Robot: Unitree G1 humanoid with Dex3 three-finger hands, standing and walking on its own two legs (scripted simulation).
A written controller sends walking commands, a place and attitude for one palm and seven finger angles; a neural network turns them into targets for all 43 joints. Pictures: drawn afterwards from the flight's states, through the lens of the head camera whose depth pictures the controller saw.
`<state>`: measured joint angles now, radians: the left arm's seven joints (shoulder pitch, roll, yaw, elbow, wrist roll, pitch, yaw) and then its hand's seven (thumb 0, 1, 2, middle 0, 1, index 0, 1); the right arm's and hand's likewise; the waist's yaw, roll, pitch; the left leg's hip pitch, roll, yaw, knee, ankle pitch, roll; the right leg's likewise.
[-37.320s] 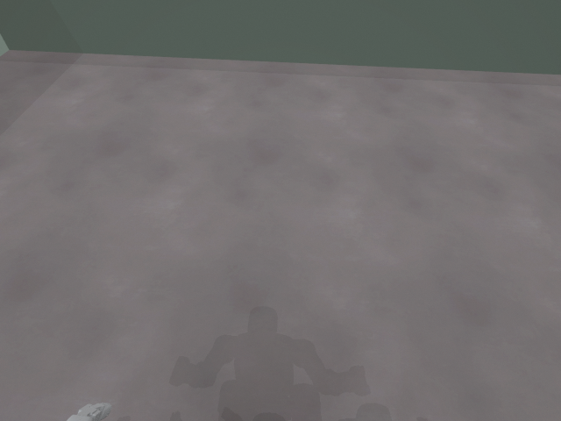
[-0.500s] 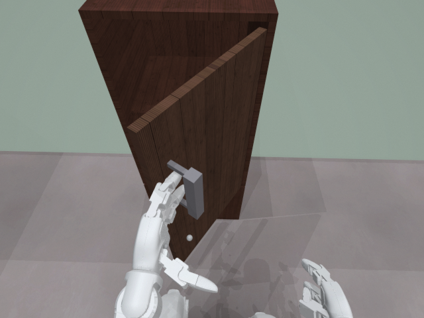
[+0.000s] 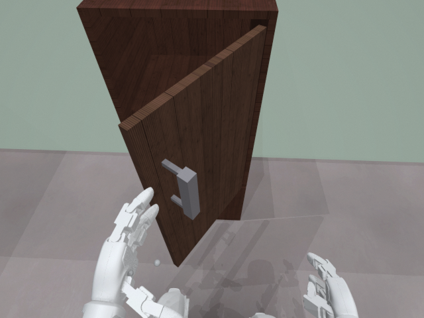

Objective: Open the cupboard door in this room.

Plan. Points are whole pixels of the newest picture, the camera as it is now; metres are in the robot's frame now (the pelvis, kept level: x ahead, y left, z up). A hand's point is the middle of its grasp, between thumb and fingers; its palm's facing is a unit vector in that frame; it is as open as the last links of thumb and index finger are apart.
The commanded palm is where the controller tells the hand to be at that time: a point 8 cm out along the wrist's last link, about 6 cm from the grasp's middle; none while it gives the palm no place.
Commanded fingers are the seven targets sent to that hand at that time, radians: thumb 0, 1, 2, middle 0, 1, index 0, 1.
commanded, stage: slide the hand sideways off the handle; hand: left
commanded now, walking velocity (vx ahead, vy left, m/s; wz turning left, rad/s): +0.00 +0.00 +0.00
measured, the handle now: (180, 189) +0.33 +0.08 +0.07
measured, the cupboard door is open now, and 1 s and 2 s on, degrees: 56 56 56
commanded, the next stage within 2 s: draw the hand back to the body in 0.18 s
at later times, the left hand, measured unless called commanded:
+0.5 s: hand (124, 270) +0.18 +0.13 +0.11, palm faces -0.03 -1.00 -0.05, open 16.3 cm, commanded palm +0.15 +0.20 +0.11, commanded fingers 0.00 -0.50 0.30 -0.15 -0.30 -0.15 -0.30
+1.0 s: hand (50, 254) +0.18 +0.21 +0.16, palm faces +0.20 -0.93 -0.33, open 14.7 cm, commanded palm +0.15 +0.26 +0.19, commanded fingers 0.00 0.09 0.56 -0.17 -0.30 -0.17 -0.30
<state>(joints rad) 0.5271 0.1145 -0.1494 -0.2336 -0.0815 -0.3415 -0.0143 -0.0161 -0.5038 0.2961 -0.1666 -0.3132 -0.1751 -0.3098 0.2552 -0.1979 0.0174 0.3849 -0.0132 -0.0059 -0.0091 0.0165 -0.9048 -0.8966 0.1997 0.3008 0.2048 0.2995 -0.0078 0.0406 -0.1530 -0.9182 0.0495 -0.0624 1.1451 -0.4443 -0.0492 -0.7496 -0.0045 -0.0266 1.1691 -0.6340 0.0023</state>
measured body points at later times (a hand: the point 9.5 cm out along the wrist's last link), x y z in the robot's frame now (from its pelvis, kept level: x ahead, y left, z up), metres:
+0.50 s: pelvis -0.01 +0.00 +0.00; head +0.02 -0.01 +0.45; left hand +0.18 +0.19 +0.11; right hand +0.18 -0.22 -0.07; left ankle +0.07 +0.15 -0.65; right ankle -0.03 -0.12 -0.65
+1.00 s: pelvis +0.01 +0.01 +0.06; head -0.01 +0.00 +0.51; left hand +0.17 +0.26 +0.18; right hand +0.20 -0.20 +0.00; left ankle +0.07 +0.15 -0.65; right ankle -0.03 -0.12 -0.65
